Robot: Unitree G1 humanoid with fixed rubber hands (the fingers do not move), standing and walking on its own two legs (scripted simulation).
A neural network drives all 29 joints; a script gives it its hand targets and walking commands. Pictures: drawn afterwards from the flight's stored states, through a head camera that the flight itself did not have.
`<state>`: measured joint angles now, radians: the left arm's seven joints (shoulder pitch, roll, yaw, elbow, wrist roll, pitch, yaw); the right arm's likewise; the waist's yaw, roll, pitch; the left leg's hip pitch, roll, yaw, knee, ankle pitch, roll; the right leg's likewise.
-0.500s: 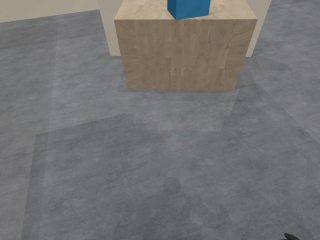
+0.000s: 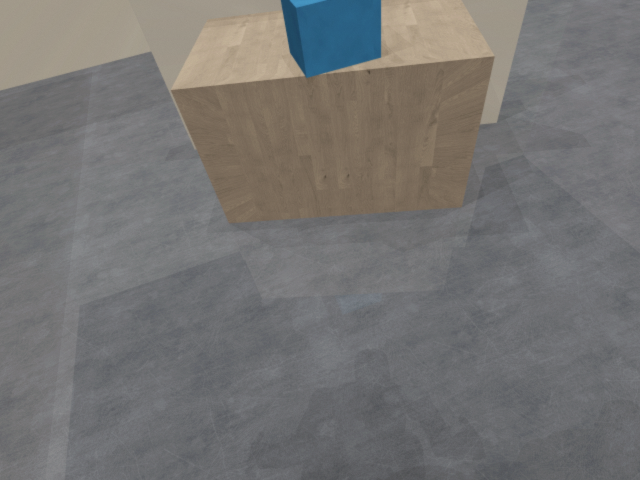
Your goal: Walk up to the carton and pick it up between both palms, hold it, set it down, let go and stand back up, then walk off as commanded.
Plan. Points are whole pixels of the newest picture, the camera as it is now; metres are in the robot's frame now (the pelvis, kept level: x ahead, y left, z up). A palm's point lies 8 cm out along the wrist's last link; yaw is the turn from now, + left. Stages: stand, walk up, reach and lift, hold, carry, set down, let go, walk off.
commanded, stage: walk up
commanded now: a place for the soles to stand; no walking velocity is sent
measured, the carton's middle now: (330, 23) +1.39 +0.02 -0.02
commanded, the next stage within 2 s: none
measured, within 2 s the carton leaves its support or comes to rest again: neither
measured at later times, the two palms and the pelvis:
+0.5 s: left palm (152, 400) +0.28 +0.32 -0.12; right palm (559, 352) +0.32 -0.29 -0.10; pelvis +0.23 +0.02 -0.01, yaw -2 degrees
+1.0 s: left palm (214, 283) +0.47 +0.25 -0.10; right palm (569, 294) +0.43 -0.36 -0.13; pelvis +0.41 -0.06 -0.01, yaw -4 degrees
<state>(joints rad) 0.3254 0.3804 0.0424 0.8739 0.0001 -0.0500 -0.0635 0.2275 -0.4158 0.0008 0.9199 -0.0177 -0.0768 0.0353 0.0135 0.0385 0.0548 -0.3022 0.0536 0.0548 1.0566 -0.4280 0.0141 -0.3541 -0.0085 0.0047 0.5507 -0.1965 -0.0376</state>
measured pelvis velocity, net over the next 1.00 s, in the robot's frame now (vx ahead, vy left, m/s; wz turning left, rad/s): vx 0.41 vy -0.06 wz -0.06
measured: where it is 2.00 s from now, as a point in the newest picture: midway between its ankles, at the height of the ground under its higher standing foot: (383, 351)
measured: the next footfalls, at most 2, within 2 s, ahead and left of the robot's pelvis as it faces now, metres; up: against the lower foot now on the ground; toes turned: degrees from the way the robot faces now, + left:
left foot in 0.42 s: +0.35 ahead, +0.10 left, +0.00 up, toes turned +2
right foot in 0.96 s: +0.54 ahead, -0.19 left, +0.00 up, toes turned -2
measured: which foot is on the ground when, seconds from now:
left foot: up 0.00-0.40, down 0.42-0.98, up 1.00-1.00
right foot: down 0.00-0.46, up 0.48-0.94, down 0.96-1.00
